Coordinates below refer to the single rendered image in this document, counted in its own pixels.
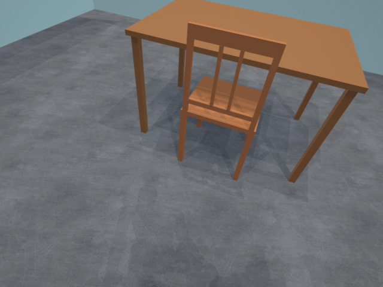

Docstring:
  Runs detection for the table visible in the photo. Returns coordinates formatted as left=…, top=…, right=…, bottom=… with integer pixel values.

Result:
left=125, top=0, right=369, bottom=183

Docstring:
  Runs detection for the chair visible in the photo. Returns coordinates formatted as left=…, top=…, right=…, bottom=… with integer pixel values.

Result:
left=178, top=22, right=287, bottom=181

